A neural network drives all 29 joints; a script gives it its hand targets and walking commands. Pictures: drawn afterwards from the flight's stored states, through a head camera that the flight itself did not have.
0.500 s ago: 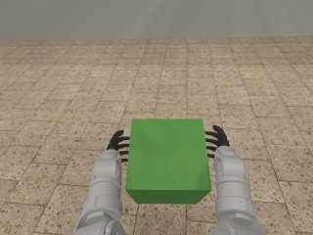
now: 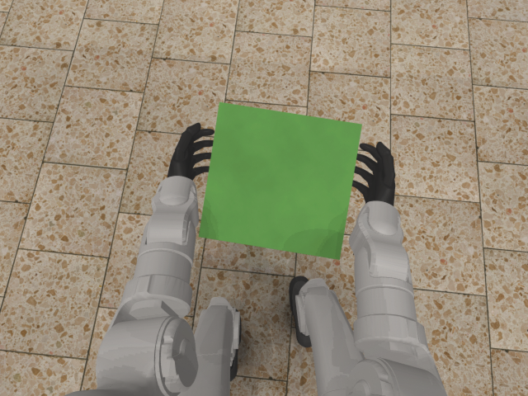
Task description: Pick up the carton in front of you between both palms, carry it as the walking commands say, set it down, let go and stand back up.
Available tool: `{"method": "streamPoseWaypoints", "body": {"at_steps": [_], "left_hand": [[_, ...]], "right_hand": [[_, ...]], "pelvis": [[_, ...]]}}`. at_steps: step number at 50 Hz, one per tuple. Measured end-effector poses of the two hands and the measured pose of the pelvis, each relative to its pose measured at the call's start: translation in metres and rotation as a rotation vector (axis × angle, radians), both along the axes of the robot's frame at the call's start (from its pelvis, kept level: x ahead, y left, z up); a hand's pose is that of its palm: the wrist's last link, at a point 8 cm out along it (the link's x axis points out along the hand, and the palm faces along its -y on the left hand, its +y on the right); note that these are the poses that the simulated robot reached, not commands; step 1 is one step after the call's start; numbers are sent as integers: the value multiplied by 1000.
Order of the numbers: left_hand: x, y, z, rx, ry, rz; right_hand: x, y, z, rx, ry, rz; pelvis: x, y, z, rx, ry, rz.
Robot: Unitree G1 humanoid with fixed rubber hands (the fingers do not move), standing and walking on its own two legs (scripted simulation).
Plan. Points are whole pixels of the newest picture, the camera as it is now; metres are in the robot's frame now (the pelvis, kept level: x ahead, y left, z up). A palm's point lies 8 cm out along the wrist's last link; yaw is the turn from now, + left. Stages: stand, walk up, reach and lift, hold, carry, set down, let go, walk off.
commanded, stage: set down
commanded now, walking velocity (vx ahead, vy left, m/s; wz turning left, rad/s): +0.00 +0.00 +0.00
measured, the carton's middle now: (277, 183) +0.44 -0.04 -0.18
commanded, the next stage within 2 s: none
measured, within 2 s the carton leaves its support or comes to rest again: rests again in 1.74 s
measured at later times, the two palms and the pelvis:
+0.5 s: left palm (203, 177) +0.47 +0.10 -0.21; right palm (353, 205) +0.39 -0.18 -0.20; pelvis -0.01 +0.03 -0.12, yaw +0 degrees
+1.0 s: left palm (226, 177) +0.52 +0.07 -0.36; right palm (343, 213) +0.41 -0.20 -0.36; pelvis -0.03 +0.03 -0.22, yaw +0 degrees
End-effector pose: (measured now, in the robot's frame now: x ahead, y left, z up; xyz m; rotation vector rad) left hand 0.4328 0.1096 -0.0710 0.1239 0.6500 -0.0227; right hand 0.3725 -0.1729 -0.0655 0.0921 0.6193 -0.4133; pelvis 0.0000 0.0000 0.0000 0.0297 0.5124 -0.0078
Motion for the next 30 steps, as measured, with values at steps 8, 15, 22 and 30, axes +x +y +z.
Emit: {"method": "streamPoseWaypoints", "body": {"at_steps": [8, 15, 22, 30], "left_hand": [[13, 10, -31, -22, 11, 36], [23, 14, -65, -4, 43, -3], [39, 0, -112, 1, 62, -57], [46, -14, -174, 5, 69, -95]], "right_hand": [[14, 9, -34, 38, -4, 4], [23, 11, -65, 30, 34, 14], [23, 1, -110, 3, 61, -19], [18, -9, -169, 3, 70, -67]], "pelvis": [[7, 9, -39, 2, 127, -7], [6, 17, -68, -12, 187, 14], [-3, 23, -102, -25, 237, 23], [-12, 29, -143, -27, 284, 29]]}}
